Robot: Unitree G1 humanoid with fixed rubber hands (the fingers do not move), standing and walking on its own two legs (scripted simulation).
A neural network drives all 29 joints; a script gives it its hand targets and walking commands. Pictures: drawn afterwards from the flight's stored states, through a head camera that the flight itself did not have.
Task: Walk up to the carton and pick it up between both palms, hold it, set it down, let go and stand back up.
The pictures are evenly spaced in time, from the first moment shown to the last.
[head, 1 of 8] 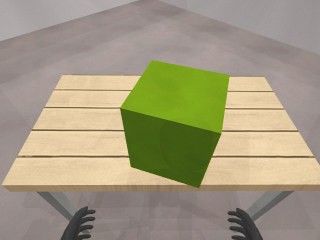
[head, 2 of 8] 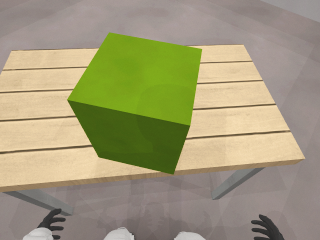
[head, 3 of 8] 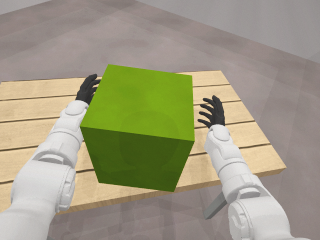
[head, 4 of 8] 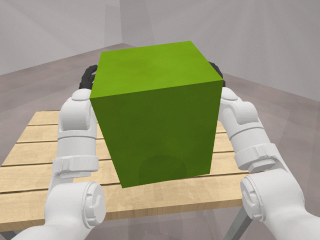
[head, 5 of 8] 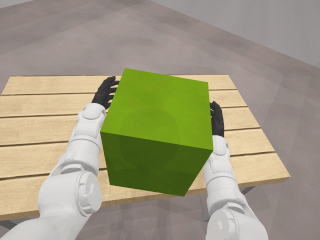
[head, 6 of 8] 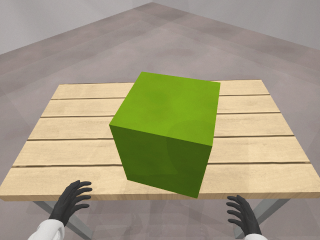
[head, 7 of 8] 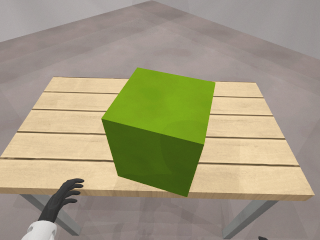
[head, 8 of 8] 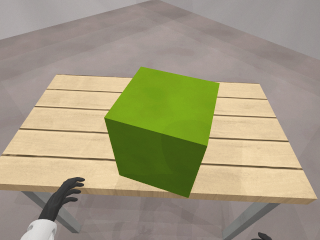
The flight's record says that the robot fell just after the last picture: no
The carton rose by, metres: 0.17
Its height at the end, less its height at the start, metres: +0.00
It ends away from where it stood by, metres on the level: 0.02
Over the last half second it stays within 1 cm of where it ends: yes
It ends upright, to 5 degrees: yes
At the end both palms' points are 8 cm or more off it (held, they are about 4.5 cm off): yes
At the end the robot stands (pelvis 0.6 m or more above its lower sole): yes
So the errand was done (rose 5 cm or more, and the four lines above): yes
